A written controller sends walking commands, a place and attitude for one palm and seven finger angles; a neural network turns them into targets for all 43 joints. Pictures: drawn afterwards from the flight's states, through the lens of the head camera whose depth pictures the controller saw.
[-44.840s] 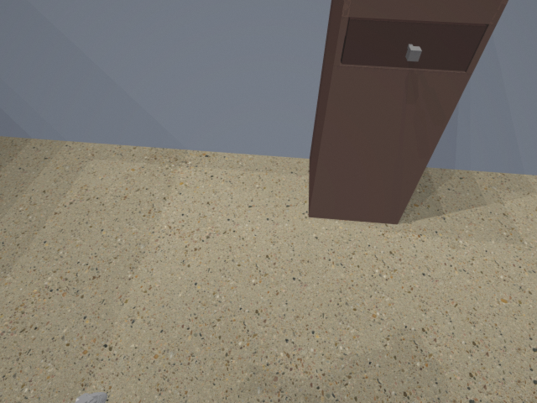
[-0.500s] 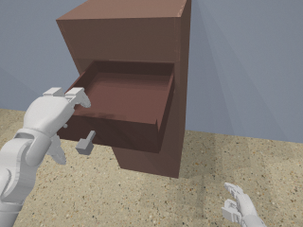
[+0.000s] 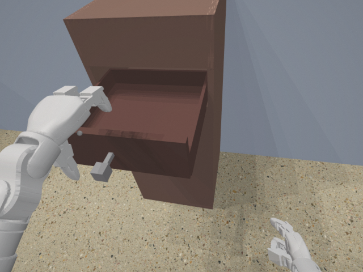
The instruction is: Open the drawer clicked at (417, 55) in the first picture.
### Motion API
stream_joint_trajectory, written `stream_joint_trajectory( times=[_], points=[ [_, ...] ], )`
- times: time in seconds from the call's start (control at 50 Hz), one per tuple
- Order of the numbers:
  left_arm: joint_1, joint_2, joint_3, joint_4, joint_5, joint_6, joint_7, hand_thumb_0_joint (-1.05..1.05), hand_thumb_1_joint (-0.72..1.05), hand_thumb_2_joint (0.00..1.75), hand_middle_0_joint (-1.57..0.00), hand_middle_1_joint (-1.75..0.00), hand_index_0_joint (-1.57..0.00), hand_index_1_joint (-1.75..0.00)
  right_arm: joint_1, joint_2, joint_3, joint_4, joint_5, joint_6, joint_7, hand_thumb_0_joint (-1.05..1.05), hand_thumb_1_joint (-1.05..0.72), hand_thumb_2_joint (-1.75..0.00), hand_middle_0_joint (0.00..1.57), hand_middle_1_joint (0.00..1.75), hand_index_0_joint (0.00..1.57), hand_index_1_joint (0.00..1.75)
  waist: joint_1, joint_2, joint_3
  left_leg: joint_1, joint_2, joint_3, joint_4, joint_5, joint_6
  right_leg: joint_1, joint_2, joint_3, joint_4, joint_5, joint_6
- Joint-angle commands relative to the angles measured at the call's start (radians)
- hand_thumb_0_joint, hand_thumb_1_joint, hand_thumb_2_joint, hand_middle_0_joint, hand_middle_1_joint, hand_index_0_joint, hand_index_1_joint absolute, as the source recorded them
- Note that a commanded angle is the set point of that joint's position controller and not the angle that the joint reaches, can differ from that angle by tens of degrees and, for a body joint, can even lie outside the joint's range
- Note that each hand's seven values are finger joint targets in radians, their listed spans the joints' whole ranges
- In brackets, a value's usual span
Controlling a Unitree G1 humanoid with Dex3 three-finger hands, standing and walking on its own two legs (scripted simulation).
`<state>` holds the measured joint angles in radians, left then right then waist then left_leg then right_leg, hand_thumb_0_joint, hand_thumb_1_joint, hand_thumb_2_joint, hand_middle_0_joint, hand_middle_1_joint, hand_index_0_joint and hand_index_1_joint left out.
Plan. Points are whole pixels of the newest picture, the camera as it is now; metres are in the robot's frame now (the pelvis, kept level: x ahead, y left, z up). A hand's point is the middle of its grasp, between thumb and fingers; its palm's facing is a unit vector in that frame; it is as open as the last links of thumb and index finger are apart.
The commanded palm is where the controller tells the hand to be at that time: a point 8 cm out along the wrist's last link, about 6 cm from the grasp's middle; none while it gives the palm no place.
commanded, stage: draw the hand back to the body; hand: left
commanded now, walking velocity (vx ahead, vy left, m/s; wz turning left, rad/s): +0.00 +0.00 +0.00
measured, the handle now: (105, 165) +0.32 +0.23 +0.07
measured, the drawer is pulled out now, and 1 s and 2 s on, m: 0.30 0.30 0.30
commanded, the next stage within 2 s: step back with the hand held close in 1.54 s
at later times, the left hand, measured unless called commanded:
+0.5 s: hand (53, 151) +0.25 +0.25 +0.21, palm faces +0.14 -0.03 -0.99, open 13.8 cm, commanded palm +0.20 +0.26 +0.27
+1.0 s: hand (53, 136) +0.23 +0.21 +0.26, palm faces +0.43 -0.85 -0.31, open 11.7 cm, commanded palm +0.18 +0.26 +0.26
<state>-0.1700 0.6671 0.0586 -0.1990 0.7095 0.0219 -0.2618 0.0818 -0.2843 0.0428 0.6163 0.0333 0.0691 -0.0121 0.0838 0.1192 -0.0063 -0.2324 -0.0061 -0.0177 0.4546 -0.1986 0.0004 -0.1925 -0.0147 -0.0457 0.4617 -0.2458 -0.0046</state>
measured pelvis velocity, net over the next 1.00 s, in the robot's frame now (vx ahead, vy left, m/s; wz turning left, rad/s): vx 0.03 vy -0.01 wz -0.04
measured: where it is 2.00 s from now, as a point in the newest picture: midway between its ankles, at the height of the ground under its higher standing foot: outside the picture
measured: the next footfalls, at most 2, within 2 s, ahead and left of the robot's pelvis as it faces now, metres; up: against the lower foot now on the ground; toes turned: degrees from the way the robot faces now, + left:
none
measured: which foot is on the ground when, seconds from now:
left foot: down 0.00-1.00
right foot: down 0.00-1.00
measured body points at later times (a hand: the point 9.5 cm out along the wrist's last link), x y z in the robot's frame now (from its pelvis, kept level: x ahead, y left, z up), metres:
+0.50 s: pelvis +0.01 +0.00 +0.00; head +0.00 -0.04 +0.45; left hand +0.24 +0.25 +0.26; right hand +0.25 -0.19 -0.09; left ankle +0.03 +0.12 -0.74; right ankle +0.00 -0.11 -0.74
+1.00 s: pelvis +0.03 -0.01 +0.00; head +0.01 -0.02 +0.45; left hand +0.21 +0.25 +0.28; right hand +0.20 -0.24 -0.08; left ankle +0.03 +0.12 -0.74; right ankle +0.00 -0.11 -0.74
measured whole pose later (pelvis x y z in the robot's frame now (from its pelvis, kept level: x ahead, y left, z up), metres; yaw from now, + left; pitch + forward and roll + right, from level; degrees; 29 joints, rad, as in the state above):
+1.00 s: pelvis +0.03 -0.01 +0.00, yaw -2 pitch -5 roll +0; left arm 0.29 0.37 0.40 -0.58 -0.10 -0.17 0.10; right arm 0.18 -0.22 0.02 0.68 0.00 -0.14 -0.07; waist 0.05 0.05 0.03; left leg -0.10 0.03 0.01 0.41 -0.23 -0.02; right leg -0.05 0.02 -0.02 0.37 -0.24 -0.02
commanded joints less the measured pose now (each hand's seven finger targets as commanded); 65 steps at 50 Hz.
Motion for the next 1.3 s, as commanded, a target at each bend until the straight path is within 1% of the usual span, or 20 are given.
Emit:
stream_joint_trajectory(
  times=[0.0,0.04,0.08,0.16,0.26,0.3,0.34,0.52,0.54,0.56,0.58,0.6,0.64,0.66,0.76,0.82,0.92,1.04,1.1,1.28],
  points=[
    [-0.281,0.298,0.248,-0.171,0.012,-0.003,0.083,0.0,-0.5,0.3,-0.3,-1.2,-0.3,-1.2,-0.174,-0.088,-0.032,-0.163,-0.004,-0.042,0.002,0.0,-0.9,-0.9,0.2,0.3,0.2,0.3,0.027,-0.052,-0.226,0.063,-0.019,0.016,-0.058,0.144,0.012,0.073,0.019,0.005,-0.067,0.122,-0.004],
    [-0.219,0.348,0.319,-0.215,-0.004,0.004,0.102,0.0,-0.5,0.3,-0.3,-1.2,-0.3,-1.2,-0.186,-0.093,-0.037,-0.17,-0.001,-0.042,0.005,0.0,-0.9,-0.9,0.2,0.3,0.2,0.3,0.045,-0.036,-0.271,0.076,-0.017,0.016,-0.041,0.191,0.013,0.115,0.018,0.014,-0.055,0.178,-0.008],
    [-0.15,0.269,0.259,-0.198,-0.003,0.028,0.098,0.0,-0.5,0.3,-0.3,-1.2,-0.3,-1.2,-0.189,-0.077,-0.03,-0.174,-0.001,-0.036,0.013,0.0,-0.9,-0.9,0.2,0.3,0.2,0.3,0.036,-0.065,-0.229,0.058,-0.015,0.027,-0.044,0.196,0.011,0.091,0.017,0.001,-0.046,0.181,-0.002],
    [-0.129,0.228,0.197,-0.285,-0.011,0.061,0.072,0.0,-0.5,0.3,-0.3,-1.2,-0.3,-1.2,-0.204,-0.083,-0.023,-0.192,0.005,-0.038,0.016,0.0,-0.9,-0.9,0.2,0.3,0.2,0.3,0.022,-0.054,-0.22,0.065,-0.017,0.024,-0.051,0.154,0.012,0.068,0.02,0.0,-0.051,0.136,0.001],
    [-0.105,0.253,0.21,-0.359,-0.001,0.051,0.058,0.0,-0.5,0.3,-0.3,-1.2,-0.3,-1.2,-0.198,-0.078,-0.018,-0.189,-0.001,-0.048,0.005,0.0,-0.9,-0.9,0.2,0.3,0.2,0.3,0.016,-0.046,-0.237,0.088,-0.02,0.016,-0.046,0.149,0.017,0.063,0.023,0.001,-0.055,0.121,0.001],
    [-0.057,0.294,0.265,-0.34,-0.007,0.039,0.066,0.0,-0.5,0.3,-0.3,-1.2,-0.3,-1.2,-0.189,-0.088,-0.025,-0.179,-0.005,-0.044,-0.002,0.0,-0.9,-0.9,0.2,0.3,0.2,0.3,0.019,-0.079,-0.191,0.072,-0.017,0.017,-0.049,0.142,0.017,0.054,0.024,-0.005,-0.064,0.128,0.005],
    [-0.039,0.343,0.335,-0.392,-0.035,0.016,0.081,0.0,-0.5,0.3,-0.3,-1.2,-0.3,-1.2,-0.202,-0.091,-0.026,-0.18,0.0,-0.055,-0.005,0.0,-0.9,-0.9,0.2,0.3,0.2,0.3,0.025,-0.015,-0.212,0.089,-0.013,0.01,-0.035,0.166,0.015,0.073,0.027,0.003,-0.065,0.156,-0.002],
    [0.12,0.287,0.323,-0.404,-0.068,0.022,0.079,0.0,-0.5,0.3,-0.3,-1.2,-0.3,-1.2,-0.193,-0.09,-0.03,-0.188,-0.004,-0.055,0.003,0.0,-0.9,-0.9,0.2,0.3,0.2,0.3,0.026,-0.051,-0.163,0.065,-0.015,0.023,-0.038,0.16,0.008,0.047,0.02,-0.018,-0.064,0.154,0.012],
    [-0.086,-0.067,0.349,-0.567,-0.688,-0.095,0.186,0.0,-0.47,0.32,-0.3,-1.18,-0.3,-1.18,-0.134,-0.011,-0.029,-0.24,0.01,-0.134,-0.025,0.0,-0.9,-0.9,0.2,0.3,0.2,0.3,-0.066,-0.075,-0.128,0.205,0.021,0.027,-0.03,0.078,0.025,-0.001,0.038,-0.007,-0.133,0.135,-0.02],
    [0.137,-0.032,0.39,-0.32,-0.701,-0.125,0.257,0.0,-0.43,0.33,-0.29,-1.15,-0.29,-1.15,-0.086,-0.028,-0.018,-0.164,-0.012,-0.17,-0.049,0.0,-0.9,-0.9,0.2,0.3,0.2,0.3,-0.058,-0.184,-0.049,0.171,0.044,0.018,-0.047,0.021,0.02,-0.007,0.04,-0.018,-0.125,0.092,-0.017],
    [0.225,-0.079,0.4,-0.366,-0.769,-0.138,0.279,0.0,-0.4,0.34,-0.29,-1.13,-0.29,-1.13,-0.093,-0.042,-0.024,-0.164,-0.011,-0.178,-0.058,0.0,-0.9,-0.9,0.2,0.3,0.2,0.3,-0.036,-0.248,-0.057,0.152,0.044,0.008,-0.071,0.039,0.019,0.027,0.037,-0.032,-0.132,0.105,-0.008],
    [0.163,-0.05,0.425,-0.469,-0.79,-0.168,0.301,0.0,-0.36,0.36,-0.29,-1.11,-0.29,-1.11,-0.107,-0.048,-0.027,-0.163,-0.009,-0.195,-0.063,0.0,-0.9,-0.9,0.2,0.3,0.2,0.3,-0.034,-0.219,-0.106,0.173,0.04,0.022,-0.077,0.037,0.02,0.054,0.026,-0.02,-0.141,0.098,0.0],
    [0.134,0.002,0.488,-0.527,-0.802,-0.215,0.344,0.0,-0.29,0.39,-0.29,-1.07,-0.29,-1.07,-0.112,-0.048,-0.029,-0.128,-0.025,-0.233,-0.077,0.0,-0.9,-0.9,0.2,0.3,0.2,0.3,-0.017,-0.065,-0.124,0.193,0.032,0.039,-0.082,0.033,0.016,0.072,0.019,0.003,-0.147,0.091,-0.004],
    [0.126,-0.082,0.43,-0.537,-0.798,-0.231,0.353,0.0,-0.26,0.4,-0.28,-1.04,-0.28,-1.04,-0.102,-0.023,-0.02,-0.129,-0.03,-0.245,-0.076,0.0,-0.9,-0.9,0.2,0.3,0.2,0.3,-0.017,0.011,-0.138,0.197,0.026,0.039,-0.098,0.048,0.012,0.089,0.013,0.001,-0.144,0.094,-0.012],
    [0.205,-0.12,0.416,-0.503,-0.801,-0.244,0.374,0.0,-0.08,0.48,-0.27,-0.93,-0.27,-0.93,-0.09,-0.023,-0.032,-0.105,-0.038,-0.263,-0.074,0.0,-0.9,-0.9,0.2,0.3,0.2,0.3,-0.015,-0.009,-0.039,0.164,0.03,0.044,-0.11,0.098,0.012,0.099,0.015,0.004,-0.164,0.138,-0.011],
    [0.23,-0.126,0.412,-0.561,-0.797,-0.255,0.373,0.0,0.02,0.52,-0.26,-0.86,-0.26,-0.86,-0.083,-0.023,-0.04,-0.109,-0.039,-0.269,-0.064,0.0,-0.9,-0.9,0.2,0.3,0.2,0.3,-0.012,0.03,-0.077,0.179,0.028,0.048,-0.097,0.144,0.011,0.119,0.015,0.009,-0.146,0.185,-0.015],
    [0.336,-0.108,0.456,-0.573,-0.808,-0.249,0.373,0.0,0.2,0.6,-0.25,-0.75,-0.25,-0.75,-0.076,-0.028,-0.055,-0.113,-0.036,-0.266,-0.059,0.0,-0.9,-0.9,0.2,0.3,0.2,0.3,-0.01,-0.074,-0.084,0.178,0.033,0.055,-0.077,0.196,0.015,0.122,0.018,0.005,-0.139,0.256,-0.006],
    [0.402,-0.104,0.481,-0.586,-0.81,-0.245,0.373,0.0,0.41,0.69,-0.24,-0.62,-0.24,-0.62,-0.067,-0.032,-0.067,-0.115,-0.03,-0.26,-0.06,0.0,-0.9,-0.9,0.2,0.3,0.2,0.3,-0.01,-0.043,-0.095,0.194,0.032,0.063,-0.066,0.225,0.012,0.111,0.02,0.005,-0.14,0.287,-0.005],
    [0.423,-0.11,0.483,-0.57,-0.813,-0.239,0.372,0.0,0.51,0.74,-0.23,-0.55,-0.23,-0.55,-0.064,-0.03,-0.069,-0.119,-0.028,-0.252,-0.063,0.0,-0.9,-0.9,0.2,0.3,0.2,0.3,-0.012,-0.097,-0.076,0.185,0.034,0.063,-0.065,0.21,0.016,0.097,0.018,0.007,-0.139,0.28,0.001],
    [0.412,-0.11,0.477,-0.601,-0.808,-0.232,0.376,0.0,0.83,0.87,-0.21,-0.34,-0.21,-0.34,-0.069,-0.021,-0.065,-0.123,-0.031,-0.253,-0.068,0.0,-0.9,-0.9,0.2,0.3,0.2,0.3,-0.014,-0.065,-0.064,0.194,0.028,0.055,-0.066,0.179,0.016,0.079,0.017,0.014,-0.155,0.24,0.001]
  ],
)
